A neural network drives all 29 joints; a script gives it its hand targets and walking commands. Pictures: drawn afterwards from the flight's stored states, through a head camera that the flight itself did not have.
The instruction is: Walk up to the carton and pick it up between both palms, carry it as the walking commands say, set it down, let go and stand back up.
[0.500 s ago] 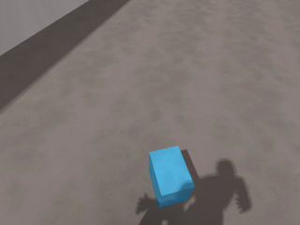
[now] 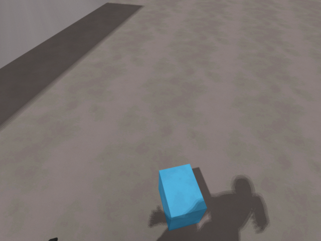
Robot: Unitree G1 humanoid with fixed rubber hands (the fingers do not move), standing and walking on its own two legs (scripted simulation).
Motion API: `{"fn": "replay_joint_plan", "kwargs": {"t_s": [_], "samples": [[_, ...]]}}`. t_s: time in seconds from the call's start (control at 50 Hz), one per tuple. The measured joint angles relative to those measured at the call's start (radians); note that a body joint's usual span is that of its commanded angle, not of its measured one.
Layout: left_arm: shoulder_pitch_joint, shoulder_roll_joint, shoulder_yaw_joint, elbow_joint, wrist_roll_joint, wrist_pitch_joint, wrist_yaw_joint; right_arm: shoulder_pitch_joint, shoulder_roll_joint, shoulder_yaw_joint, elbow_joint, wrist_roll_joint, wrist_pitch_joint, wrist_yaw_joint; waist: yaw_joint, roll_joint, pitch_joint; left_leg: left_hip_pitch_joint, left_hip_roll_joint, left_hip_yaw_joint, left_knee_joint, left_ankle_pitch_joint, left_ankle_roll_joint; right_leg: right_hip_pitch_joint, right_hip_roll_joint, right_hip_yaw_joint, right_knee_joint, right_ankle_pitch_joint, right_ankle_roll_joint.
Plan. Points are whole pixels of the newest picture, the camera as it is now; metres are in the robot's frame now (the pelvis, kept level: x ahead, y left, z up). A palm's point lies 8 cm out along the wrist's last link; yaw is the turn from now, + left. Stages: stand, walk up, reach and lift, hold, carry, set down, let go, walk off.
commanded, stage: walk up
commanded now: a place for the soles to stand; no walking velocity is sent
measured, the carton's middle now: (179, 197) +0.48 -0.12 -0.64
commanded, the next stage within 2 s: none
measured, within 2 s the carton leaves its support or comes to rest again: neither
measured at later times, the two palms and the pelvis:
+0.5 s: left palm out of the picture +0.14 +0.25 -0.12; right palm out of the picture -0.02 -0.45 -0.12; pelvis -0.02 -0.09 -0.04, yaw -1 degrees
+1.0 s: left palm out of the picture +0.01 +0.09 -0.16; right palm out of the picture +0.05 -0.60 -0.13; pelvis -0.02 -0.25 -0.06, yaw +7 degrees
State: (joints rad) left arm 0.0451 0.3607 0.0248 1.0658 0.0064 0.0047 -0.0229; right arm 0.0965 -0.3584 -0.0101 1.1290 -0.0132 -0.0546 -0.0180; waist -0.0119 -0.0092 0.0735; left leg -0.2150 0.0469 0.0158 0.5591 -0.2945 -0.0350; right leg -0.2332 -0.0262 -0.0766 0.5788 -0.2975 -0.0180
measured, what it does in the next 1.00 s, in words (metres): steps to the right: right foot, then left foot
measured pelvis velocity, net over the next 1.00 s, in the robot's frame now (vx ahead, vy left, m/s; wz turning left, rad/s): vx -0.02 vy -0.25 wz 0.12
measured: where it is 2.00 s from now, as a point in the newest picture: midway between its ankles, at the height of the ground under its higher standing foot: outside the picture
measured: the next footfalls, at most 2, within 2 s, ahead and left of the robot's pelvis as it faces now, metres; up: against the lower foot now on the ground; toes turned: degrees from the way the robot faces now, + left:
right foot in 0.46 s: +0.07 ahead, -0.24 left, +0.00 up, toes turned -2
left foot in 0.66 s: +0.07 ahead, -0.01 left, +0.00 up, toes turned +8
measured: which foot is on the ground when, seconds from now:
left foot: down 0.00-0.48, up 0.50-0.64, down 0.66-0.94, up 0.96-1.00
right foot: down 0.00-0.20, up 0.22-0.44, down 0.46-0.68, up 0.70-0.92, down 0.94-1.00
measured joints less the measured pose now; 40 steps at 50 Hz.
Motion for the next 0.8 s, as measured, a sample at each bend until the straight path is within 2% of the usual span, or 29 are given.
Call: {"fn": "replay_joint_plan", "kwargs": {"t_s": [0.18,0.22,0.28,0.34,0.4,0.46,0.48,0.5,0.54,0.6,0.64,0.66,0.68,0.72,0.76,0.8], "samples": [[0.015,-0.011,0.0,0.023,0.01,0.008,-0.014,0.009,0.018,0.006,0.023,-0.001,0.005,0.002,0.002,0.003,-0.016,0.042,0.001,0.003,-0.108,0.055,0.0,0.044,0.007,-0.001,-0.113,0.058,0.001],[0.019,0.005,0.023,-0.025,0.045,0.036,-0.032,0.037,0.025,-0.008,-0.008,-0.001,-0.009,-0.019,0.01,-0.019,-0.02,0.018,-0.006,0.005,-0.095,0.054,0.001,-0.005,0.004,0.016,-0.041,0.014,-0.007],[0.018,0.041,0.058,-0.108,0.067,0.073,-0.045,0.091,0.022,-0.037,-0.065,-0.012,-0.025,-0.059,0.013,-0.044,0.004,-0.023,0.0,-0.002,-0.04,0.034,-0.001,-0.126,0.025,0.079,0.239,-0.145,-0.004],[0.03,0.078,0.085,-0.179,0.067,0.085,-0.056,0.138,-0.006,-0.056,-0.105,-0.013,-0.023,-0.086,0.017,-0.06,0.03,-0.062,0.022,-0.001,0.039,-0.004,-0.013,-0.217,0.01,0.116,0.414,-0.188,-0.005],[0.044,0.103,0.108,-0.232,0.069,0.095,-0.071,0.177,-0.049,-0.072,-0.142,-0.019,-0.024,-0.1,0.006,-0.06,0.049,-0.11,0.055,-0.007,0.134,-0.05,-0.038,-0.252,-0.031,0.139,0.411,-0.19,-0.006],[0.05,0.122,0.124,-0.262,0.074,0.088,-0.081,0.207,-0.09,-0.081,-0.169,-0.022,-0.021,-0.103,-0.009,-0.05,0.06,-0.167,0.097,-0.031,0.241,-0.101,-0.053,-0.229,-0.057,0.143,0.284,-0.12,-0.01],[0.045,0.12,0.129,-0.265,0.078,0.081,-0.082,0.206,-0.103,-0.081,-0.17,-0.024,-0.014,-0.103,-0.015,-0.03,0.073,-0.189,0.119,-0.057,0.289,-0.122,-0.035,-0.231,-0.038,0.124,0.285,-0.082,0.019],[0.039,0.112,0.126,-0.27,0.082,0.074,-0.082,0.206,-0.114,-0.079,-0.168,-0.022,-0.005,-0.104,-0.026,-0.012,0.086,-0.221,0.118,-0.098,0.349,-0.151,-0.002,-0.235,-0.025,0.1,0.308,-0.082,0.038],[0.021,0.088,0.107,-0.28,0.076,0.068,-0.081,0.207,-0.123,-0.077,-0.149,-0.017,0.007,-0.112,-0.04,0.004,0.1,-0.288,0.071,-0.131,0.483,-0.261,0.04,-0.233,-0.024,0.058,0.327,-0.101,0.039],[0.01,0.049,0.077,-0.305,0.067,0.07,-0.067,0.207,-0.121,-0.074,-0.12,-0.004,-0.001,-0.104,-0.025,0.007,0.111,-0.315,0.031,-0.046,0.518,-0.266,0.06,-0.215,-0.02,0.022,0.306,-0.097,0.014],[0.009,0.032,0.064,-0.323,0.068,0.08,-0.057,0.231,-0.108,-0.072,-0.122,-0.002,-0.018,-0.097,-0.013,-0.006,0.106,-0.28,0.008,0.029,0.407,-0.198,0.065,-0.209,-0.024,-0.001,0.308,-0.099,-0.001],[0.013,0.03,0.058,-0.332,0.069,0.086,-0.054,0.248,-0.103,-0.072,-0.127,-0.006,-0.027,-0.095,-0.007,-0.017,0.099,-0.257,-0.006,0.046,0.338,-0.124,0.071,-0.213,-0.026,-0.011,0.324,-0.11,-0.009],[0.019,0.035,0.057,-0.338,0.068,0.091,-0.05,0.259,-0.09,-0.072,-0.132,-0.014,-0.034,-0.094,0.001,-0.045,0.098,-0.251,-0.016,0.05,0.328,-0.069,0.07,-0.22,-0.032,-0.003,0.355,-0.13,-0.017],[0.037,0.044,0.06,-0.334,0.06,0.106,-0.043,0.273,-0.07,-0.065,-0.15,-0.032,-0.037,-0.096,0.007,-0.087,0.091,-0.249,-0.017,0.052,0.338,-0.067,0.05,-0.253,-0.005,0.054,0.451,-0.206,-0.023],[0.061,0.062,0.066,-0.322,0.054,0.117,-0.044,0.27,-0.056,-0.058,-0.163,-0.037,-0.04,-0.099,-0.002,-0.119,0.08,-0.244,-0.009,0.044,0.33,-0.071,0.034,-0.293,0.014,0.098,0.563,-0.24,-0.017],[0.086,0.078,0.075,-0.307,0.053,0.118,-0.051,0.263,-0.053,-0.059,-0.177,-0.04,-0.044,-0.102,-0.01,-0.13,0.068,-0.25,0.012,0.029,0.33,-0.072,0.028,-0.323,0.012,0.113,0.639,-0.232,-0.014]]}}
